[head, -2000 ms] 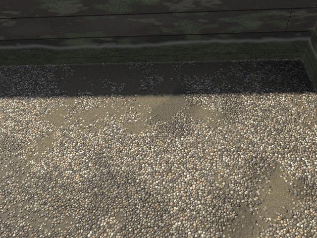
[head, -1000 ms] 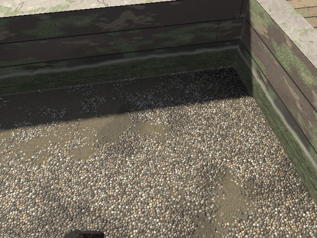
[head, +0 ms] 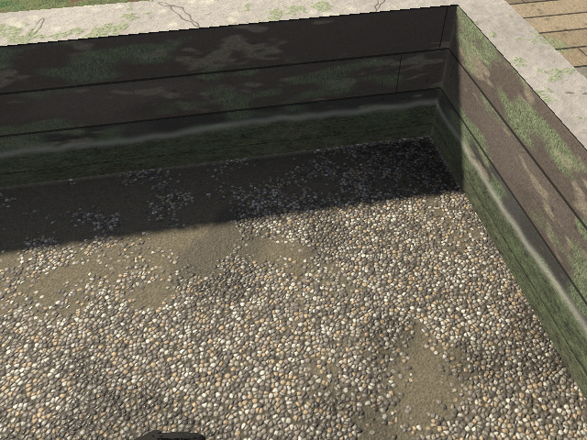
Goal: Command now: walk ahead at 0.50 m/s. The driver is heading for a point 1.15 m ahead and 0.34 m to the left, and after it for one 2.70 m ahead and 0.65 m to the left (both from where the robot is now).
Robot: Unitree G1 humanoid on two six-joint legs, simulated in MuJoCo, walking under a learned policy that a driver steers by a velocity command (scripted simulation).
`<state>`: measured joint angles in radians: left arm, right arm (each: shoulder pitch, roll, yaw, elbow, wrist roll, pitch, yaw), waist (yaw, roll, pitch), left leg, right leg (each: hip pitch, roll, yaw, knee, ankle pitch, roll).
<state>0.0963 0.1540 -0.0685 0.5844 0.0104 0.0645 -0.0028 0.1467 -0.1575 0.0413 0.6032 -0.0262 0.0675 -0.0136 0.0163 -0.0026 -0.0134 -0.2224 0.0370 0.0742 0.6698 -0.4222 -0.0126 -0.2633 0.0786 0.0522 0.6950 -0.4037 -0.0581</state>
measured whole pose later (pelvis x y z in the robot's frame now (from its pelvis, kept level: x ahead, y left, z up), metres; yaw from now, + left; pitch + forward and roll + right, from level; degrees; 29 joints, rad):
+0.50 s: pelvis +0.00 +0.00 +0.00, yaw +0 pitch -1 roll +0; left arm 0.10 0.14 -0.08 0.59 0.02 0.06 0.00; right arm 0.15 -0.15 0.04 0.61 -0.03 0.07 -0.01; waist 0.01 0.00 -0.01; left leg -0.22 0.04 0.06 0.66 -0.42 -0.02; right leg -0.26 0.08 0.04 0.68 -0.40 -0.06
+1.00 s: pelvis +0.00 +0.00 +0.00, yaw +1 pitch -1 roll +1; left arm 0.11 0.14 -0.08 0.59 0.01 0.06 0.00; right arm 0.14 -0.15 0.04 0.62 -0.03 0.07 -0.01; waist 0.01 0.00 -0.02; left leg -0.21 0.04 0.06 0.65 -0.41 -0.02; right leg -0.25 0.07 0.03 0.67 -0.40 -0.06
